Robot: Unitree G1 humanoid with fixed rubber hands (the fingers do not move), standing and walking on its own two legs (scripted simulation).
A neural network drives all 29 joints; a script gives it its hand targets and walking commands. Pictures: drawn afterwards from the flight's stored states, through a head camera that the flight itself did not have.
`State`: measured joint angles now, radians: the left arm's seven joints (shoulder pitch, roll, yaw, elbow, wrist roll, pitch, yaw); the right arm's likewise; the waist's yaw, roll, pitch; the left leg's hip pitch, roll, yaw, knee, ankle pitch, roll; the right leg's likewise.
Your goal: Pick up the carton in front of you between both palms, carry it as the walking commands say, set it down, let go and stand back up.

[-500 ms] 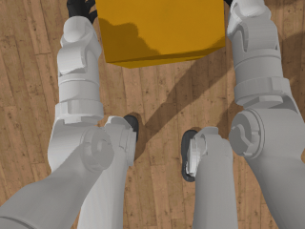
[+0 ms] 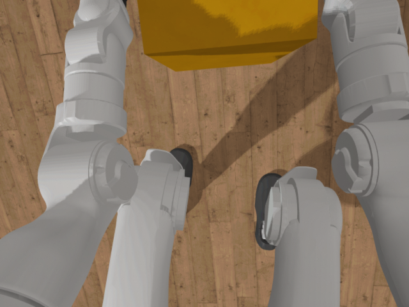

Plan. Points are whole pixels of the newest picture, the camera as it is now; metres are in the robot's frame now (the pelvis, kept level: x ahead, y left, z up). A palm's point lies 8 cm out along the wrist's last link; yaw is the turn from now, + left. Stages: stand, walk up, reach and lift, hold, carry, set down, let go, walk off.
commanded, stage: set down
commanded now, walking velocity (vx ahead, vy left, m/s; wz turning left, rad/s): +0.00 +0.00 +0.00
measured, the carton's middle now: out of the picture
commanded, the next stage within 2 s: none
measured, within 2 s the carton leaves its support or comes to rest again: rests again in 0.38 s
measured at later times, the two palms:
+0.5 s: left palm out of the picture +0.53 +0.21 -0.18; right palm out of the picture +0.57 -0.10 -0.19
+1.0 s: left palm (110, 13) +0.51 +0.21 -0.20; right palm out of the picture +0.56 -0.13 -0.22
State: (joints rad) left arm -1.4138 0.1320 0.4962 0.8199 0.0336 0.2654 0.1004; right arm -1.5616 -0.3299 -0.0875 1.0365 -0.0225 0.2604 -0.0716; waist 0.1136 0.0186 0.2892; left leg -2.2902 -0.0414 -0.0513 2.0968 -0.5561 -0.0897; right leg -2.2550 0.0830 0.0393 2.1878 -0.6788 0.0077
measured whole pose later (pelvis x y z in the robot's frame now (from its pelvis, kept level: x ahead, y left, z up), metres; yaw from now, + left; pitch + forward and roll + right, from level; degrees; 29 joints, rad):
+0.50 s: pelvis -0.01 +0.00 -0.01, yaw +0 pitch +38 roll +3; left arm -1.47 0.22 0.55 0.93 0.08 0.22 0.03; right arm -1.62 -0.29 -0.18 1.06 -0.12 0.23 0.03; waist 0.09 0.03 0.41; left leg -2.25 -0.04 -0.04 2.14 -0.56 -0.09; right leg -2.21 0.09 0.05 2.24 -0.68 0.01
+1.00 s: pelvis -0.01 +0.00 -0.01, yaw +0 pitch +34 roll +4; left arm -1.52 0.24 0.47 1.11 -0.02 0.10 0.09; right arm -1.63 -0.42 -0.07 1.14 -0.02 0.16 -0.02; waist 0.11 0.05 0.52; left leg -2.19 -0.04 -0.03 2.17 -0.56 -0.10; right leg -2.17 0.09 0.06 2.27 -0.69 0.02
